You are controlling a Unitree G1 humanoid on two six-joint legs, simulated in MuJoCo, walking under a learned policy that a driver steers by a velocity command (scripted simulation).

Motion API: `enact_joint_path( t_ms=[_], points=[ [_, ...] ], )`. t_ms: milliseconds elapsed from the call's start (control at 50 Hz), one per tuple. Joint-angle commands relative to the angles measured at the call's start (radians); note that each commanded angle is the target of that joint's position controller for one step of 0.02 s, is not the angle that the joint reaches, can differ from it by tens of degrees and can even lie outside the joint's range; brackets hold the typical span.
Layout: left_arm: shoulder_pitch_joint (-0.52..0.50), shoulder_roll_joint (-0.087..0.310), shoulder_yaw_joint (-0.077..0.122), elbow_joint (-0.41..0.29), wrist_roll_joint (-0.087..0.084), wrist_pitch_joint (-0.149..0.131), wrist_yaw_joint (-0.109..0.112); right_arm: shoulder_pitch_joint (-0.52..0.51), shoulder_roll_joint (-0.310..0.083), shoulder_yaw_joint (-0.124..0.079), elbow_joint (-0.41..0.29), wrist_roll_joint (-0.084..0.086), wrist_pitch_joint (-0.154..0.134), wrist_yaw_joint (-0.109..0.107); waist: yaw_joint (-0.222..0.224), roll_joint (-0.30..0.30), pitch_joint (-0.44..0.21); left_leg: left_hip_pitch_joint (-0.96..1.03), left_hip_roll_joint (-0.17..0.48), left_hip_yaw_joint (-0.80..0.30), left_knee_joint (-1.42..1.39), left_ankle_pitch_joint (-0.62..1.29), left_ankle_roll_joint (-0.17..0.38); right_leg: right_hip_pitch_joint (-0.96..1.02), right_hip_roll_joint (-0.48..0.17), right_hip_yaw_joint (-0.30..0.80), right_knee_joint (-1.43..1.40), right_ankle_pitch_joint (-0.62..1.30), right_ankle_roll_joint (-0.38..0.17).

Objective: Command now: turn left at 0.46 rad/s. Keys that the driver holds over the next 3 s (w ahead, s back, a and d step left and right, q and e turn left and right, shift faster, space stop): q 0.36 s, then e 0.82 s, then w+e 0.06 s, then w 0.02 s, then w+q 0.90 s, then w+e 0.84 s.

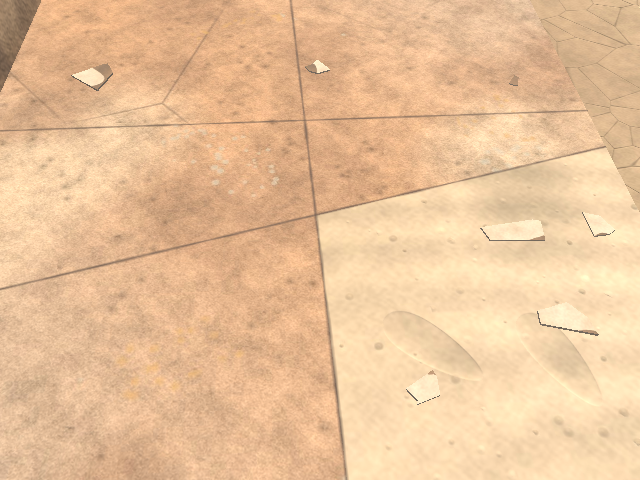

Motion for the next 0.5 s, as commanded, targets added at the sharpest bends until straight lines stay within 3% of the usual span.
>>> enact_joint_path(
  t_ms=[20,60,80,100,120,140,180,220,280,360,420,500],
  points=[
    [-0.002,0.17,0.046,-0.048,0.004,-0.01,-0.007,-0.008,-0.067,-0.012,-0.086,0.007,-0.016,0.007,0.021,-0.152,-0.1,0.008,-0.002,0.029,-0.089,0.004,0.031,0.065,-0.302,0.198,-0.084,0.401,-0.162],
    [-0.02,0.185,0.053,-0.048,-0.004,-0.004,-0.011,0.031,-0.06,-0.01,-0.085,0.007,-0.029,0.009,-0.019,-0.119,-0.113,0.128,-0.021,0.047,-0.277,0.143,0.058,0.002,-0.282,0.146,0.003,0.313,-0.099],
    [0.01,0.174,0.054,-0.037,-0.002,0.0,-0.015,0.053,-0.091,-0.017,-0.08,-0.003,-0.042,0.002,-0.031,-0.033,-0.114,0.211,-0.006,-0.032,-0.413,0.241,0.076,-0.076,-0.243,0.098,0.109,0.174,-0.031],
    [0.049,0.109,0.041,-0.058,0.005,0.007,-0.023,0.065,-0.208,-0.04,-0.094,-0.017,-0.058,-0.01,-0.01,0.252,-0.111,0.307,0.242,-0.386,-0.546,0.431,0.135,-0.279,-0.111,-0.005,0.389,-0.19,0.049],
    [-0.061,0.096,0.03,-0.116,0.001,0.024,-0.007,0.111,-0.29,-0.065,-0.09,-0.007,-0.058,-0.011,-0.058,0.296,-0.071,0.217,0.38,-0.566,-0.537,0.69,0.296,-0.397,0.039,0.111,0.547,-0.401,0.068],
    [-0.053,0.123,0.034,-0.104,-0.001,0.033,-0.004,0.106,-0.242,-0.056,-0.089,0.001,-0.056,-0.014,-0.041,0.135,-0.069,0.227,0.339,-0.482,-0.522,0.677,0.319,-0.405,0.0,0.191,0.641,-0.35,0.069],
    [-0.011,0.134,0.039,-0.072,-0.017,0.022,-0.011,-0.031,-0.171,-0.034,-0.118,0.006,-0.046,-0.024,0.022,0.075,-0.036,0.201,0.21,-0.351,-0.526,0.553,0.251,-0.4,-0.022,0.224,0.623,-0.18,0.067],
    [0.026,0.151,0.046,-0.053,0.007,0.019,-0.019,-0.06,-0.146,-0.026,-0.134,0.012,-0.048,-0.029,0.027,0.095,-0.083,0.244,0.158,-0.31,-0.511,0.63,0.232,-0.386,-0.008,0.215,0.648,-0.108,0.079],
    [0.027,0.137,0.045,-0.059,-0.002,0.027,-0.023,-0.016,-0.165,-0.032,-0.125,0.014,-0.057,-0.024,0.016,0.064,-0.106,0.277,0.152,-0.328,-0.505,0.629,0.229,-0.398,-0.001,0.225,0.631,-0.083,0.097],
    [-0.002,0.138,0.046,-0.077,-0.002,0.033,-0.017,0.012,-0.176,-0.035,-0.123,0.007,-0.055,-0.026,-0.005,0.097,-0.085,0.276,0.141,-0.39,-0.513,0.509,0.232,-0.424,0.005,0.238,0.539,-0.089,0.107],
    [0.025,0.128,0.043,-0.057,-0.007,0.031,-0.015,0.006,-0.146,-0.021,-0.124,-0.006,-0.06,-0.031,-0.008,0.097,-0.108,0.268,0.153,-0.378,-0.523,0.506,0.239,-0.371,0.0,0.224,0.47,-0.097,0.102],
    [0.031,0.09,0.024,-0.031,-0.012,0.029,-0.019,-0.024,-0.087,0.017,-0.1,-0.022,-0.071,-0.042,-0.006,0.088,-0.108,0.173,0.145,-0.329,-0.54,0.454,0.22,-0.184,-0.003,0.219,0.295,-0.105,0.075]
  ],
)
Next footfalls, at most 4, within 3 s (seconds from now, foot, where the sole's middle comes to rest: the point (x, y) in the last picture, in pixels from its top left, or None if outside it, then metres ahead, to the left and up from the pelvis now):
0.08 left None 0.02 0.10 -0.78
0.64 right None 0.05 -0.08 -0.78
0.98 left None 0.02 0.14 -0.78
1.44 right None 0.02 -0.08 -0.78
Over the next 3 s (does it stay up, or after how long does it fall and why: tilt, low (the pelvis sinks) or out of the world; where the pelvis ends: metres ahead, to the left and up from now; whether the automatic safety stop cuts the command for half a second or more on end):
stays up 0.83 0.10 -0.01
